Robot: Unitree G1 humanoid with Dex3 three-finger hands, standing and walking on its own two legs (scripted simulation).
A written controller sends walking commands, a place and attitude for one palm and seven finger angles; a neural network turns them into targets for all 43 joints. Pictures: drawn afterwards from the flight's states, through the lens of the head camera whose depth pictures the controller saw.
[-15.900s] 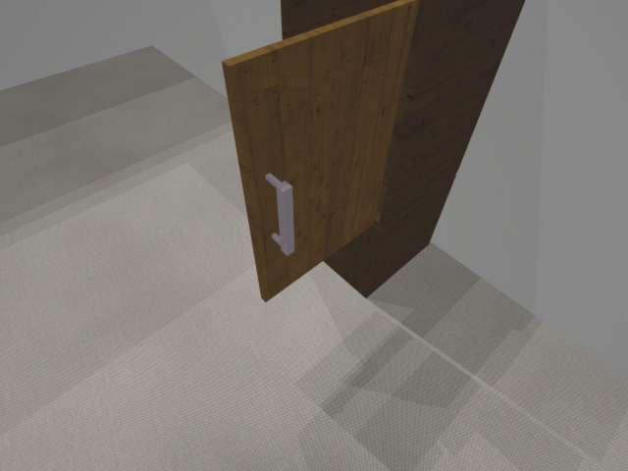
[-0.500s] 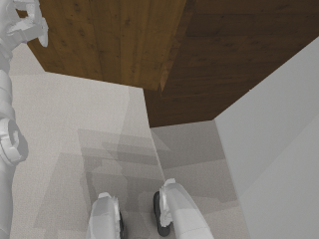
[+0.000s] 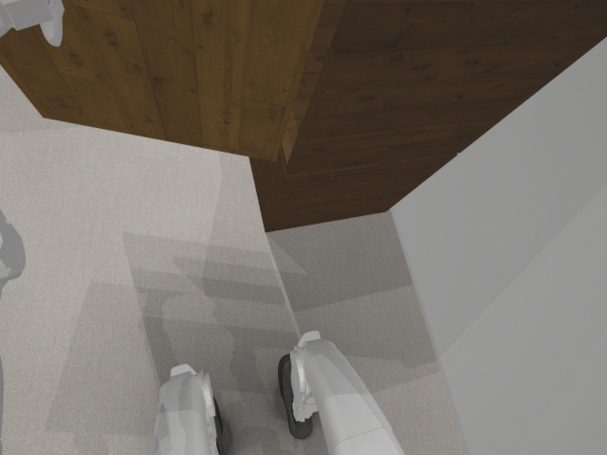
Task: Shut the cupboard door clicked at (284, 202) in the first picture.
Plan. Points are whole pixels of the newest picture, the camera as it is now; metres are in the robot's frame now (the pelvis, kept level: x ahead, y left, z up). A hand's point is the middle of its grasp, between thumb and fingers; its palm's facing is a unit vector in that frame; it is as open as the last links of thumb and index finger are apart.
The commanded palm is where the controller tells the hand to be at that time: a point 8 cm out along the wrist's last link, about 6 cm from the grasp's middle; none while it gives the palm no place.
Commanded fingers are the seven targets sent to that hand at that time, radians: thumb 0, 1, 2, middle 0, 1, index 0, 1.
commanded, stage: pull the fist back off the door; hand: left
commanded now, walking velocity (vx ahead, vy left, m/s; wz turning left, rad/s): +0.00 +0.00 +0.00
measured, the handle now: out of the picture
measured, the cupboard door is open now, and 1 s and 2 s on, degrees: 71 68 68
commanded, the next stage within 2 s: draw the hand back to the body in 0.90 s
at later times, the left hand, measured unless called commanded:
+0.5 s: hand (73, 7) +0.59 +0.15 +0.09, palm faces +0.08 -1.00 -0.04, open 3.1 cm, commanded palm +0.55 +0.18 +0.09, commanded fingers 0.00 0.90 0.90 -1.30 -1.50 -1.30 -1.50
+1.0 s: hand (69, 74) +0.52 +0.15 +0.09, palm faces +0.07 -1.00 -0.04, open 3.1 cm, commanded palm +0.50 +0.19 +0.09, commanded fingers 0.00 0.90 0.90 -1.30 -1.50 -1.30 -1.50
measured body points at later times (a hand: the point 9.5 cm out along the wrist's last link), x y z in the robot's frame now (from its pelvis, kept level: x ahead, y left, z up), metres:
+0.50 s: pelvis +0.01 -0.01 +0.03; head +0.19 +0.01 +0.44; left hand +0.58 +0.20 +0.10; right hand -0.04 -0.24 -0.08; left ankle +0.01 +0.10 -0.60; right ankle +0.06 -0.12 -0.60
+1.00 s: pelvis +0.01 -0.01 +0.04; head +0.15 +0.02 +0.46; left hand +0.51 +0.20 +0.09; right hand +0.07 -0.28 -0.08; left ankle +0.01 +0.10 -0.60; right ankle +0.06 -0.12 -0.60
